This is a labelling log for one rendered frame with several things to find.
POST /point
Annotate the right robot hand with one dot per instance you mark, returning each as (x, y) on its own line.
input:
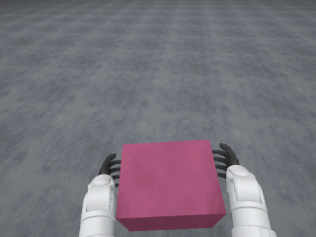
(230, 159)

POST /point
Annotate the carton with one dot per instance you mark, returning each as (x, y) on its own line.
(168, 186)

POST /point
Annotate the robot right forearm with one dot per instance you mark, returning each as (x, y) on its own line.
(247, 204)

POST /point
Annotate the robot left forearm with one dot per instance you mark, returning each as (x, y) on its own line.
(99, 208)

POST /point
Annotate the left robot hand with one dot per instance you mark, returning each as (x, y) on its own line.
(106, 167)

